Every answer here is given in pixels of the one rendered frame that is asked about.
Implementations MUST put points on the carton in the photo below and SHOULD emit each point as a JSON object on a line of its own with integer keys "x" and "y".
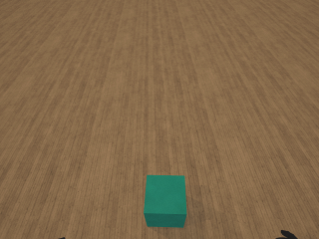
{"x": 165, "y": 201}

